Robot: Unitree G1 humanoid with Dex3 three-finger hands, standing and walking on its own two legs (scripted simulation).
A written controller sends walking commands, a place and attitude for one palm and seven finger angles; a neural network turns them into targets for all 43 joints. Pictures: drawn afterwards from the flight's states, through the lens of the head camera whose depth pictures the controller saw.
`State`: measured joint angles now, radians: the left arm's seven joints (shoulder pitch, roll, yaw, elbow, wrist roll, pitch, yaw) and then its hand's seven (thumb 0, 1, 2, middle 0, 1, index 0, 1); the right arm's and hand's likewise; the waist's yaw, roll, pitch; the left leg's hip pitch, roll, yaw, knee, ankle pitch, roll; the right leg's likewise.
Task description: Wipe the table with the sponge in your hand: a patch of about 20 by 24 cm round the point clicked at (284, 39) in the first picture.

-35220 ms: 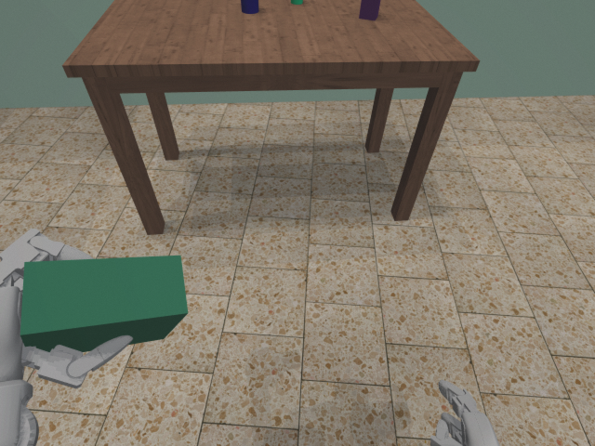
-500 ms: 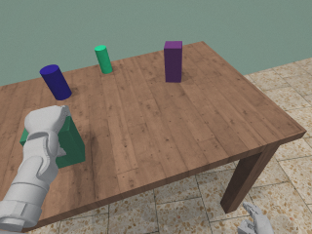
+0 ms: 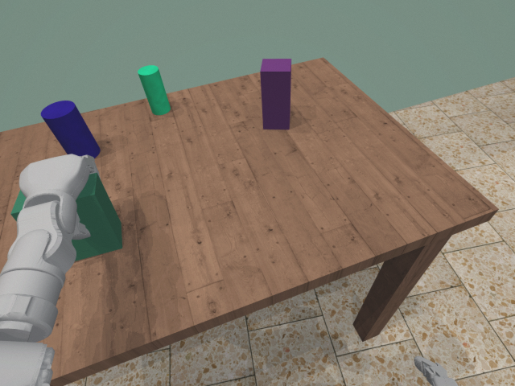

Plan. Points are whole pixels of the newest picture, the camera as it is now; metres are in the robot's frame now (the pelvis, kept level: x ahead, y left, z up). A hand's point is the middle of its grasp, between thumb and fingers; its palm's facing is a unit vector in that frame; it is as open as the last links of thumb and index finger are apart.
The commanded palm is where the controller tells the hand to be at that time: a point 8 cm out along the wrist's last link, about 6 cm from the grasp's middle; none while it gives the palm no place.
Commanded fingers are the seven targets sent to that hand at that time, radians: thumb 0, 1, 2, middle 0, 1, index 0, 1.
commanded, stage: wipe forward along the first lane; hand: left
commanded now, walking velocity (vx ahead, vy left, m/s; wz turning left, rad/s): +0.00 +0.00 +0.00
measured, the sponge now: (80, 229) +0.34 +0.35 +0.05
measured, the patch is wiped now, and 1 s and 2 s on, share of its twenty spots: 0.45 0.50 0.65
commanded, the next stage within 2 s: slide across to the middle lane in 0.36 s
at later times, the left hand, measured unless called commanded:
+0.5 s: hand (77, 178) +0.41 +0.35 +0.10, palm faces -0.12 +0.03 -0.99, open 10.3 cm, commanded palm +0.40 +0.33 +0.14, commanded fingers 0.00 0.10 1.30 -1.20 -1.60 -1.20 -1.60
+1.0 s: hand (107, 168) +0.43 +0.31 +0.11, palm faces -0.03 -0.02 -1.00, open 10.3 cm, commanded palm +0.41 +0.29 +0.16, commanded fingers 0.00 0.10 1.30 -1.20 -1.60 -1.20 -1.60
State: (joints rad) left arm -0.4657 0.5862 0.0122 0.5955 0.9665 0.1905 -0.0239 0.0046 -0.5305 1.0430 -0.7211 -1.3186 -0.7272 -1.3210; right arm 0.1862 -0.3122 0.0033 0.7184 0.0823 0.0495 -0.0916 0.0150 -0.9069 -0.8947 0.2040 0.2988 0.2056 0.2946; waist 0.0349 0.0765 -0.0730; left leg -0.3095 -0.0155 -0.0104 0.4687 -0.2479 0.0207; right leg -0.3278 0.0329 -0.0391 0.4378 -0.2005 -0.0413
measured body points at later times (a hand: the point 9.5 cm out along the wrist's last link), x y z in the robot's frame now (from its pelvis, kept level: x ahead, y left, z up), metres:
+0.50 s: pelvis +0.01 +0.01 +0.00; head +0.05 +0.00 +0.45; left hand +0.41 +0.35 +0.16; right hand +0.13 -0.25 -0.13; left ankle -0.01 +0.11 -0.74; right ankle +0.01 -0.09 -0.74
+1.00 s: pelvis +0.03 +0.02 +0.00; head +0.06 +0.00 +0.45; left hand +0.43 +0.30 +0.16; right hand +0.20 -0.23 -0.12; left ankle -0.01 +0.11 -0.74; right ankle +0.01 -0.09 -0.74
